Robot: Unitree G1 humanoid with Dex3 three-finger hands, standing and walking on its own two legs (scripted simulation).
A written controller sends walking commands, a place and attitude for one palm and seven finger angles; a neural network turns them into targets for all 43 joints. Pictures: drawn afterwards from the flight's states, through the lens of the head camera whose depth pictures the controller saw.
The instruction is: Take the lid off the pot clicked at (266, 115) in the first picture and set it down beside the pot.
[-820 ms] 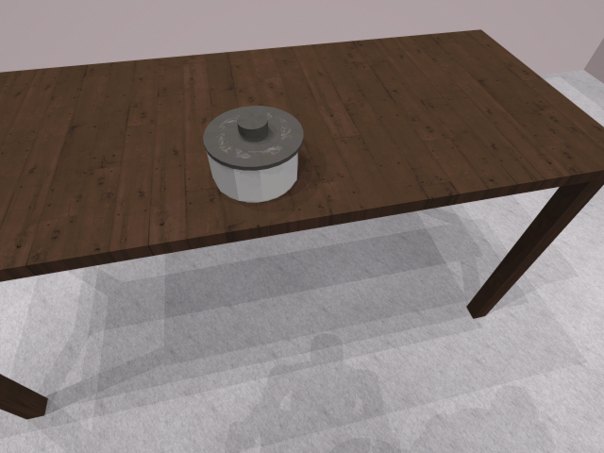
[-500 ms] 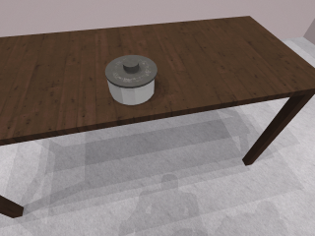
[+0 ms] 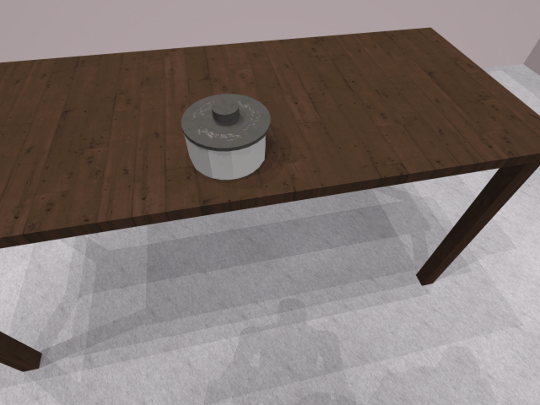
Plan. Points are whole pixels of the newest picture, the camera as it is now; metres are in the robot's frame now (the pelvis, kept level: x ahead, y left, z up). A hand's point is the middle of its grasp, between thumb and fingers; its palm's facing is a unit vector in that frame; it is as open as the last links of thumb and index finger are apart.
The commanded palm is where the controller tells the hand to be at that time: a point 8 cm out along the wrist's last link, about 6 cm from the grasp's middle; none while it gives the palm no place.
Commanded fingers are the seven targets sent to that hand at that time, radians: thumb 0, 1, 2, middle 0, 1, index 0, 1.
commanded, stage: turn to face it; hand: left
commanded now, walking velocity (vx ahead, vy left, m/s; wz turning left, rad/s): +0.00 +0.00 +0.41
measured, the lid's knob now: (225, 110) +0.61 +0.13 +0.09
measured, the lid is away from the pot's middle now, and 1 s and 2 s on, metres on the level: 0.00 0.00 0.00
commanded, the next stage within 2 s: take the last steps up to it in 0.46 s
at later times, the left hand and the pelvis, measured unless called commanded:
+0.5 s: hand out of the picture +0.04 +0.21 -0.17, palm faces +0.17 -0.95 -0.27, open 7.4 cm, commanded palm none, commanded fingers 0.00 0.90 0.90 -0.20 -0.30 -0.20 -0.30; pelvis -0.03 -0.01 -0.01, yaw +9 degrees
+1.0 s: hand out of the picture -0.07 +0.13 -0.19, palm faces +0.27 -0.95 -0.15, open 7.4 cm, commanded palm none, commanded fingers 0.00 0.90 0.90 -0.20 -0.30 -0.20 -0.30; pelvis +0.02 -0.03 -0.01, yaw +12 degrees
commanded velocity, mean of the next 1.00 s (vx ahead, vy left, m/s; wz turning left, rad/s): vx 0.09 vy -0.06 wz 0.14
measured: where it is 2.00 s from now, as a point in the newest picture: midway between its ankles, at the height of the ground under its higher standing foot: outside the picture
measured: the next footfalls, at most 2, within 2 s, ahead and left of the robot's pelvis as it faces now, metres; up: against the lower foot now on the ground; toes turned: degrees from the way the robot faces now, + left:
right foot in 0.58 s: +0.00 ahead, -0.13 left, +0.00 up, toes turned +12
left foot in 0.90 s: +0.02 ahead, +0.10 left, +0.00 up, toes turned +17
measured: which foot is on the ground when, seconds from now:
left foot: down 0.00-0.58, up 0.60-0.88, down 0.90-1.00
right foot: down 0.00-0.32, up 0.34-0.56, down 0.58-0.92, up 0.94-1.00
